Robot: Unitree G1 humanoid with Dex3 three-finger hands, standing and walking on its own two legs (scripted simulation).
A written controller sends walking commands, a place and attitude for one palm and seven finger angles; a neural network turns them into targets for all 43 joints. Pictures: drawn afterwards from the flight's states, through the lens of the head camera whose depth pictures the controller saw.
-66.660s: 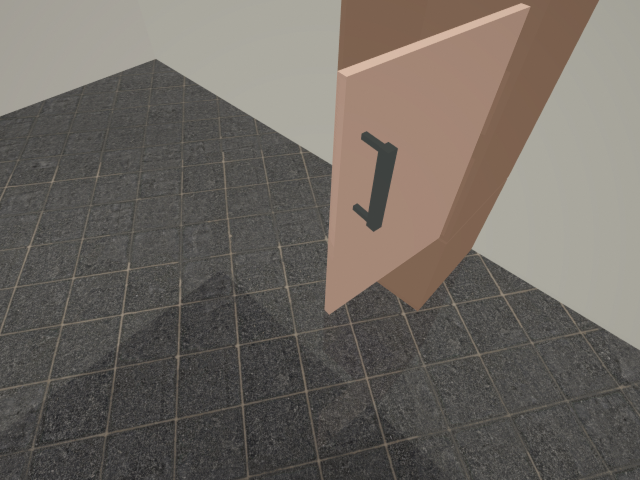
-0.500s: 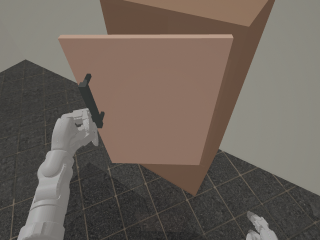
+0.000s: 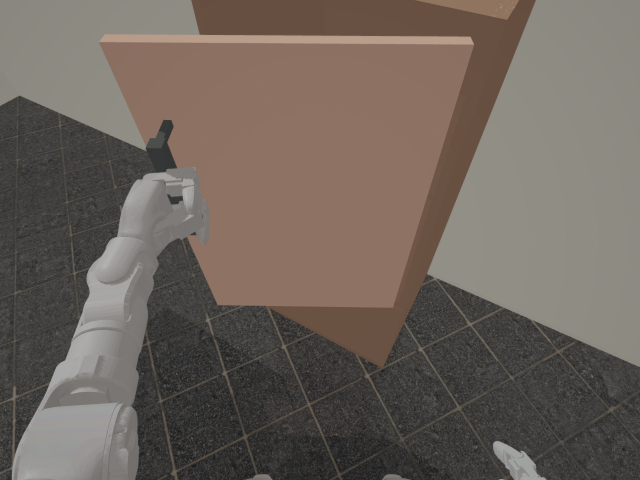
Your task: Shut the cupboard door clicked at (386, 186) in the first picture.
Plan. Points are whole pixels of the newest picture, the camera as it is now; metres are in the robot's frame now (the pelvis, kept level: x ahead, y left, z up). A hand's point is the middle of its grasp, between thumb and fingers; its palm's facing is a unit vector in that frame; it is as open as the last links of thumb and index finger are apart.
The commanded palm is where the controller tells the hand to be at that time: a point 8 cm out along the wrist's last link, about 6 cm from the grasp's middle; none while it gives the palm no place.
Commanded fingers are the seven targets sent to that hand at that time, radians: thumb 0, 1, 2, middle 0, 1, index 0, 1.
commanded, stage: push the door shut along its arc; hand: left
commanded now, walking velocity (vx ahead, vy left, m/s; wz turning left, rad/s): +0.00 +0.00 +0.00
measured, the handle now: (179, 181) +0.48 +0.20 +0.10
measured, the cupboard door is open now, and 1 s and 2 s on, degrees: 29 15 4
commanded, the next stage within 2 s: pull the fist back off the door in 1.38 s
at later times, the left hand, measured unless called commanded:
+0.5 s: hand (225, 189) +0.46 +0.13 +0.10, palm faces -0.28 -0.96 -0.04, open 3.1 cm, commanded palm +0.47 +0.18 +0.10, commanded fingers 0.00 0.90 0.90 -1.30 -1.50 -1.30 -1.50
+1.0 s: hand (256, 155) +0.52 +0.10 +0.11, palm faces -0.38 -0.92 -0.02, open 2.9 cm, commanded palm +0.54 +0.14 +0.10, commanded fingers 0.00 0.90 0.90 -1.30 -1.50 -1.30 -1.50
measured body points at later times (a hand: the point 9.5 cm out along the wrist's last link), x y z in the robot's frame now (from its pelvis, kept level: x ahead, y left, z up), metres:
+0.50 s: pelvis -0.01 +0.00 -0.01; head +0.07 +0.00 +0.43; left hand +0.47 +0.18 +0.11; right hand +0.05 -0.27 -0.13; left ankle +0.02 +0.11 -0.71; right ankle +0.02 -0.13 -0.71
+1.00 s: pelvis +0.00 -0.01 -0.02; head +0.12 -0.01 +0.41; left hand +0.54 +0.15 +0.11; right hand -0.02 -0.28 -0.14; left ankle +0.02 +0.11 -0.71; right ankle +0.02 -0.13 -0.71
